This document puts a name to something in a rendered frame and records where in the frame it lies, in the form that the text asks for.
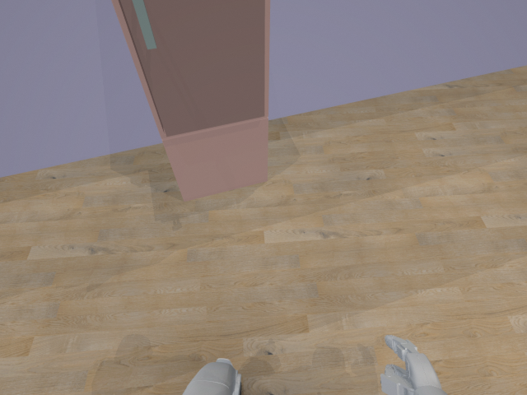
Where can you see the handle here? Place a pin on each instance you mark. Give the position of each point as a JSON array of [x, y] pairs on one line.
[[144, 24]]

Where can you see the left robot shin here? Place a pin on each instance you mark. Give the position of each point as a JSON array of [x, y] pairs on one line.
[[224, 361]]

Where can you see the cupboard door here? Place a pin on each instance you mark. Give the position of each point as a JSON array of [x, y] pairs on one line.
[[208, 68]]

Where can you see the left robot thigh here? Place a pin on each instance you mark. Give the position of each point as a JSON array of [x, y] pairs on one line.
[[215, 378]]

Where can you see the robot right hand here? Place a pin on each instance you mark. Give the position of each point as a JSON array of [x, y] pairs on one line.
[[419, 371]]

